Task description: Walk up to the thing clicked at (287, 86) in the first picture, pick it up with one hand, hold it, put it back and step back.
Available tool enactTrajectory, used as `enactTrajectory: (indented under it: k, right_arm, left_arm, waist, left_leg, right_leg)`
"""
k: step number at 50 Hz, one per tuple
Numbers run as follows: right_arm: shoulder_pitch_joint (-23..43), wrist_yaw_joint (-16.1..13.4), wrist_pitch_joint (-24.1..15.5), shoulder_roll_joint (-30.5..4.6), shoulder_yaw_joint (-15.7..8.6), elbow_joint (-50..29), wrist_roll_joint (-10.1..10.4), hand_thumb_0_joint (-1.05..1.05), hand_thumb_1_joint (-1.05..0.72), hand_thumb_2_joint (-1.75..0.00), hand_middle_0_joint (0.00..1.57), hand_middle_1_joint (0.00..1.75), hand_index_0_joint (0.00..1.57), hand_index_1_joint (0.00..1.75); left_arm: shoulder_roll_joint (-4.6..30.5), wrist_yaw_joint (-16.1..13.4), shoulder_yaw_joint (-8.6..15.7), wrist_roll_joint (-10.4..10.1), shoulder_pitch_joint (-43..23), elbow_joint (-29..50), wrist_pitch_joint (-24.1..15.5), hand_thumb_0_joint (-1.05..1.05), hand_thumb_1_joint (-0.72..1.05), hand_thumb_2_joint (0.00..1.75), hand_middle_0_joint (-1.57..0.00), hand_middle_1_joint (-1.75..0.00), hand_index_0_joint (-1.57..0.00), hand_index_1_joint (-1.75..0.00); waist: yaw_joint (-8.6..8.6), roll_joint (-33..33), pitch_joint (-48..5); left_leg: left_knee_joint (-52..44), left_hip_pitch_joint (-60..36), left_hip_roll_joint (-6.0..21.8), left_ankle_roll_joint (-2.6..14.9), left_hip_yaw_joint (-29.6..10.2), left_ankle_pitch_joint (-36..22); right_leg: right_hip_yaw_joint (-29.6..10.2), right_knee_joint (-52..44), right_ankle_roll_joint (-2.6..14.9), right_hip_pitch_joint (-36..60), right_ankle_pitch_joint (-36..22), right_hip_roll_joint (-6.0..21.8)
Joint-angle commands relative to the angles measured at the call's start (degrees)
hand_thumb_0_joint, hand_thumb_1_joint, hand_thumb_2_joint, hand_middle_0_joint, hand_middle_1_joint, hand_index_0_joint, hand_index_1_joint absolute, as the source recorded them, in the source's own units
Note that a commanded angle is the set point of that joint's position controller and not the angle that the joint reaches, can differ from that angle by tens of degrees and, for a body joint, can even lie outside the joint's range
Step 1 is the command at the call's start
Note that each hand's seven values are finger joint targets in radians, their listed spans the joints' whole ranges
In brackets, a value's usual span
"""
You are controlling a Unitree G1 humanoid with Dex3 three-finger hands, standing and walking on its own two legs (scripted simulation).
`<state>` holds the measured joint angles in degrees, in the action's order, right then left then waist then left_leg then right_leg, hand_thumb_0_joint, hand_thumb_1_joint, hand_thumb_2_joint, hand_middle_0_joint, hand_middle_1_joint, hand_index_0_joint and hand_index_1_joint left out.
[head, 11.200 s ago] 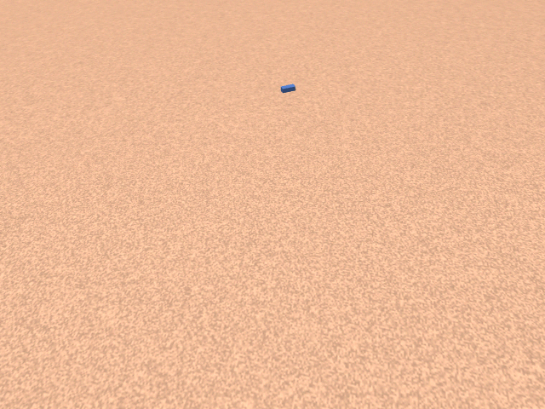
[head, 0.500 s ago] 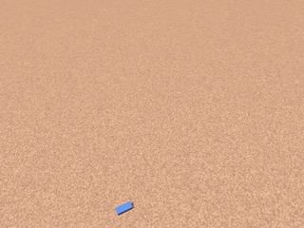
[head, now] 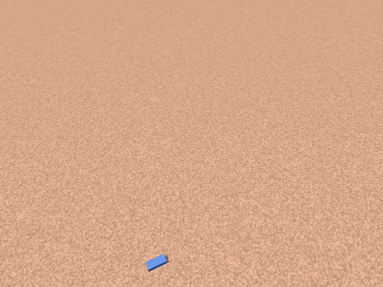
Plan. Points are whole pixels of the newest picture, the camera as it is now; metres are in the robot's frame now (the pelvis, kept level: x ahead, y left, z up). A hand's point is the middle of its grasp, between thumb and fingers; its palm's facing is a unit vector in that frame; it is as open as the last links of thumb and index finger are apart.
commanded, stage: stand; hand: left
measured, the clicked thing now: (156, 262) +0.39 +0.22 -0.77
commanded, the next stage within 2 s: walk up in 0.46 s
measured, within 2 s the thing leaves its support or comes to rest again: neither
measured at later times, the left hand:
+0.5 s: hand out of the picture +0.07 +0.26 -0.16, palm faces -0.02 -0.94 -0.34, open 7.4 cm
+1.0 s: hand out of the picture +0.04 +0.24 -0.17, palm faces +0.00 -0.95 -0.31, open 7.4 cm
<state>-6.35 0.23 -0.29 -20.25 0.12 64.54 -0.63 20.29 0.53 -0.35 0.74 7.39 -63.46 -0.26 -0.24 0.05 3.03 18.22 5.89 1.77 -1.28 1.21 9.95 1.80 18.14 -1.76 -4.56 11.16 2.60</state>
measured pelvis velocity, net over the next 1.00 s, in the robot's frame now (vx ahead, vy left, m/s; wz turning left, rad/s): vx -0.03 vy -0.01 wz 0.01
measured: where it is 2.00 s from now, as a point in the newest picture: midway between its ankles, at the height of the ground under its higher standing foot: outside the picture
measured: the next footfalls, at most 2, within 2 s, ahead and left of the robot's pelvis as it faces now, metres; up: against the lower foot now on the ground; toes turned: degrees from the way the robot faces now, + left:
none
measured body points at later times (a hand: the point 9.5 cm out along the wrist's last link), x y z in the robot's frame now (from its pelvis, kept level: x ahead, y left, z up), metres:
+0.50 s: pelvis +0.00 +0.00 +0.00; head +0.01 +0.00 +0.45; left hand +0.07 +0.30 -0.13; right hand +0.07 -0.30 -0.13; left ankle +0.00 +0.13 -0.75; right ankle -0.01 -0.14 -0.75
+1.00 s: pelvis -0.03 -0.01 -0.01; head -0.01 +0.00 +0.43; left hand +0.04 +0.29 -0.15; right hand +0.04 -0.34 -0.13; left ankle +0.00 +0.13 -0.75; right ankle -0.01 -0.14 -0.75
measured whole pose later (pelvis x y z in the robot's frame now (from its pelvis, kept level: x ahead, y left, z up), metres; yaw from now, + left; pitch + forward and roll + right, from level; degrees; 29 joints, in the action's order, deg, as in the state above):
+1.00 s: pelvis -0.03 -0.01 -0.01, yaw +0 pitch -2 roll +0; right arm -9.7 -0.7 0.0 -22.2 -2.0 59.0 -0.8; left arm 21.2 2.9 3.5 1.7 8.0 -56.5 3.7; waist -0.6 -1.0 5.7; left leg 29.7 14.5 3.5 -1.8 -0.2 13.0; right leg 2.5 29.4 0.1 -12.8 14.3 1.1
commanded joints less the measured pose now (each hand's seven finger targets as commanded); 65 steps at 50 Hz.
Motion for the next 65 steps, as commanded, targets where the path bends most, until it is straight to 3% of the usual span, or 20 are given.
enactTrajectory:
  k: [1,9,14,22,23,25,29,32,36,41,45,47,53,58,60,65]
  right_arm:
    - [2.0,-0.6,-1.3,-12.2,-2.5,-3.1,0.0,0.0,-0.9,-0.9,0.2,0.3,0.2,0.3]
    - [1.8,-0.6,-1.3,-12.2,-2.6,-3.2,0.1,0.0,-0.9,-0.9,0.2,0.3,0.2,0.3]
    - [1.5,-0.6,-1.3,-12.2,-2.5,-3.0,0.0,0.0,-0.9,-0.9,0.2,0.3,0.2,0.3]
    - [1.8,-0.6,-1.2,-12.0,-2.6,-3.2,0.1,0.0,-0.9,-0.9,0.2,0.3,0.2,0.3]
    - [0.9,-1.1,-1.5,-14.9,-4.0,-3.8,0.7,0.0,-0.9,-0.9,0.2,0.3,0.2,0.3]
    - [-0.2,-1.6,-1.6,-15.4,-4.4,-4.4,0.8,0.0,-0.9,-0.9,0.2,0.3,0.2,0.3]
    - [1.0,-2.0,-1.3,-14.9,-4.7,-6.3,0.4,0.0,-0.9,-0.9,0.2,0.3,0.2,0.3]
    - [1.3,-2.1,-0.9,-14.6,-4.9,-7.3,0.3,0.0,-0.9,-0.9,0.2,0.3,0.2,0.3]
    - [0.1,-1.8,-0.7,-13.7,-5.0,-7.9,0.2,0.0,-0.9,-0.9,0.2,0.3,0.2,0.3]
    - [-2.1,-1.5,-0.8,-14.2,-5.3,-8.1,-0.1,0.0,-0.9,-0.9,0.2,0.3,0.2,0.3]
    - [-2.5,-1.6,-1.0,-15.3,-5.5,-8.9,-0.2,0.0,-0.9,-0.9,0.2,0.3,0.2,0.3]
    - [-2.0,-1.6,-1.1,-15.3,-5.3,-9.5,-0.2,0.0,-0.9,-0.9,0.2,0.3,0.2,0.3]
    - [-3.2,-1.6,-1.3,-15.6,-5.3,-10.0,-0.2,0.0,-0.9,-0.9,0.2,0.3,0.2,0.3]
    - [-3.1,-1.8,-1.9,-16.0,-5.0,-10.6,-0.1,0.0,-0.9,-0.9,0.2,0.3,0.2,0.3]
    - [-3.4,-2.0,-1.9,-16.3,-5.1,-10.8,0.0,0.0,-0.9,-0.9,0.2,0.3,0.2,0.3]
    - [-3.0,-2.0,-1.6,-15.5,-4.8,-11.5,0.3,0.0,-0.9,-0.9,0.2,0.3,0.2,0.3]
  left_arm:
    - [12.2,-0.9,2.7,0.0,-1.7,3.0,-1.3,0.0,0.9,0.9,-0.2,-0.3,-0.2,-0.3]
    - [12.4,-1.0,2.6,-0.1,-1.9,3.1,-1.3,0.0,0.9,0.9,-0.2,-0.3,-0.2,-0.3]
    - [12.5,-0.9,2.7,-0.1,-1.8,3.0,-1.3,0.0,0.9,0.9,-0.2,-0.3,-0.2,-0.3]
    - [12.3,-1.0,2.6,-0.1,-1.8,3.1,-1.3,0.0,0.9,0.9,-0.2,-0.3,-0.2,-0.3]
    - [14.5,-0.6,5.0,0.2,-2.0,3.9,0.1,0.0,0.9,0.9,-0.2,-0.3,-0.2,-0.3]
    - [13.7,-0.4,5.2,0.1,-1.5,5.0,0.8,0.0,0.9,0.9,-0.2,-0.3,-0.2,-0.3]
    - [12.5,-0.1,5.7,0.4,-0.9,6.7,1.6,0.0,0.9,0.9,-0.2,-0.3,-0.2,-0.3]
    - [12.9,0.3,6.2,0.4,-0.4,7.4,2.0,0.0,0.9,0.9,-0.2,-0.3,-0.2,-0.3]
    - [14.5,0.7,6.6,0.8,-2.4,9.0,2.0,0.0,0.9,0.9,-0.2,-0.3,-0.2,-0.3]
    - [14.5,1.1,6.9,1.0,-2.8,10.5,2.3,0.0,0.9,0.9,-0.2,-0.3,-0.2,-0.3]
    - [14.1,1.3,7.2,1.0,-2.2,11.2,2.6,0.0,0.9,0.9,-0.2,-0.3,-0.2,-0.3]
    - [13.9,1.4,7.1,0.8,-0.8,11.2,2.5,0.0,0.9,0.9,-0.2,-0.3,-0.2,-0.3]
    - [14.0,1.6,7.3,0.7,-1.3,11.9,2.5,0.0,0.9,0.9,-0.2,-0.3,-0.2,-0.3]
    - [13.1,1.5,6.9,0.6,0.1,11.9,2.4,0.0,0.9,0.9,-0.2,-0.3,-0.2,-0.3]
    - [13.4,1.5,7.0,0.6,-0.1,12.0,2.4,0.0,0.9,0.9,-0.2,-0.3,-0.2,-0.3]
    - [14.0,1.5,6.9,0.5,-0.7,12.8,2.2,0.0,0.9,0.9,-0.2,-0.3,-0.2,-0.3]
  waist:
    - [0.25,-0.1,-3.6]
    - [0.12,-0.3,-4.6]
    - [0.24,0.0,-3.8]
    - [0.26,-0.4,-3.8]
    - [0.43,-2.9,-1.9]
    - [0.39,-1.3,-4.1]
    - [-0.04,1.5,-5.9]
    - [-0.3,2.1,-3.9]
    - [0.57,-1.7,-2.6]
    - [0.52,-3.1,-2.6]
    - [0.18,-1.4,-2.3]
    - [-0.54,-0.2,-2.4]
    - [-0.16,-0.3,-2.2]
    - [-0.57,2.0,-5.1]
    - [-0.44,2.1,-5.1]
    - [0.02,-0.5,-4.6]
  left_leg:
    - [-2.7,-0.7,6.2,1.96,-4.4,-7.7]
    - [-2.0,-1.5,6.6,2.12,-4.5,-10.4]
    - [-2.6,-0.8,6.3,2.03,-4.5,-8.0]
    - [-2.5,-1.2,6.4,2.03,-4.6,-9.0]
    - [-0.2,-0.5,7.1,3.08,-5.1,-15.2]
    - [1.0,-0.3,8.2,4.26,-5.5,-17.4]
    - [1.5,2.8,9.1,5.5,-6.3,-11.3]
    - [3.0,5.7,7.4,4.74,-5.8,-4.4]
    - [6.2,5.5,4.0,3.53,-3.5,2.7]
    - [6.8,4.9,4.2,3.71,-3.8,2.6]
    - [5.8,7.6,5.7,4.87,-6.4,3.7]
    - [6.4,7.9,5.6,4.87,-6.5,4.0]
    - [5.9,9.5,5.4,4.76,-7.2,5.5]
    - [4.8,9.1,8.2,6.01,-9.3,-1.2]
    - [5.9,9.2,7.7,5.71,-8.6,-3.3]
    - [9.7,8.2,4.9,4.59,-5.6,-0.2]
  right_leg:
    - [-4.3,-3.3,2.53,-1.0,-7.1,5.7]
    - [-3.9,-2.5,2.49,-0.4,-8.8,5.8]
    - [-4.4,-3.0,2.49,-0.8,-7.1,5.9]
    - [-4.1,-3.0,2.6,-1.3,-7.3,5.8]
    - [-3.1,0.4,3.14,-2.9,-12.5,3.9]
    - [-2.2,2.3,3.28,-2.0,-12.6,3.6]
    - [-2.7,4.4,3.8,-1.2,-9.3,3.3]
    - [-4.0,4.0,5.15,-2.9,-6.7,3.8]
    - [-7.1,1.0,7.12,-7.4,-1.3,6.0]
    - [-6.9,1.8,7.13,-9.5,3.8,5.5]
    - [-6.7,3.6,6.71,-8.9,5.4,4.1]
    - [-7.0,3.6,6.77,-8.7,5.7,4.1]
    - [-7.2,4.3,6.64,-8.6,6.8,3.8]
    - [-5.1,8.6,5.69,-5.2,-0.6,2.5]
    - [-5.0,9.4,5.92,-5.0,-2.7,2.5]
    - [-7.2,7.2,7.61,-7.9,-2.6,4.5]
